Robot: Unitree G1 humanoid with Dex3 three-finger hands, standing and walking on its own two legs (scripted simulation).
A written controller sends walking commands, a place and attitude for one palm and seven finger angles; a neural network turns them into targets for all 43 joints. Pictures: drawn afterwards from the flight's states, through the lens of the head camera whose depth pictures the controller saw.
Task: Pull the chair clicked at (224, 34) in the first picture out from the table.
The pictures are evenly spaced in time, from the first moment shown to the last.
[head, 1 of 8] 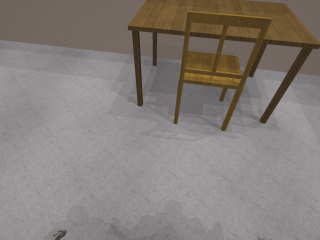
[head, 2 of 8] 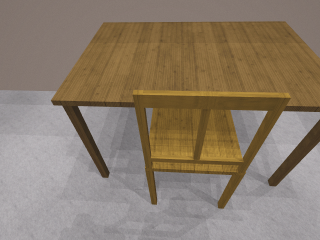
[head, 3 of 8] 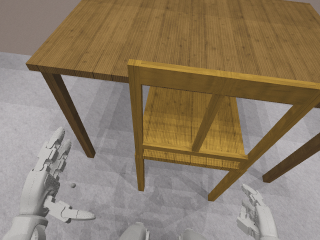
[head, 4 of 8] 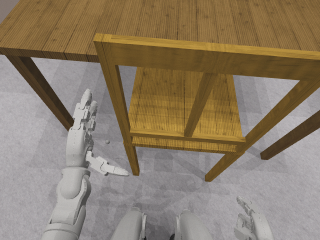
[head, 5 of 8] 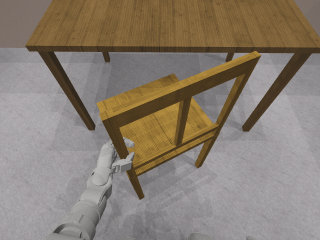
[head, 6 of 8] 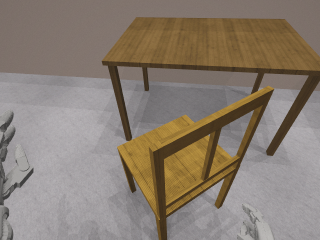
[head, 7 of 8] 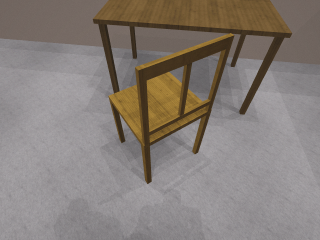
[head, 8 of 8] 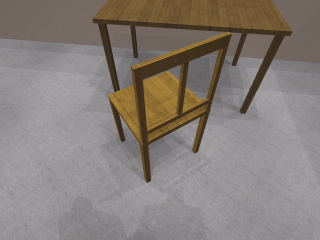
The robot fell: no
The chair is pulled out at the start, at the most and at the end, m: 0.00 0.47 0.47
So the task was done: yes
